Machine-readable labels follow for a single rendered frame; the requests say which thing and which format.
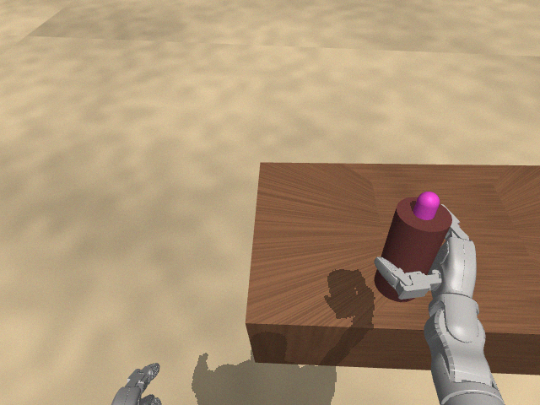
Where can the left robot hand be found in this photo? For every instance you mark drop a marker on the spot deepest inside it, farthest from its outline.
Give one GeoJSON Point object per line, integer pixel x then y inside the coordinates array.
{"type": "Point", "coordinates": [137, 382]}

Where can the right robot hand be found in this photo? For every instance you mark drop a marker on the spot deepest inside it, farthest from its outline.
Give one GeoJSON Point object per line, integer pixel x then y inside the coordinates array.
{"type": "Point", "coordinates": [454, 269]}

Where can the bottle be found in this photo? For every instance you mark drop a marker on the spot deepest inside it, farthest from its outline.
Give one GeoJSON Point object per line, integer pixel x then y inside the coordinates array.
{"type": "Point", "coordinates": [417, 231]}

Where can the right robot arm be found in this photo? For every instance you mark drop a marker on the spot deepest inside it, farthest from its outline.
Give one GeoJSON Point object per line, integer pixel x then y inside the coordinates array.
{"type": "Point", "coordinates": [456, 338]}

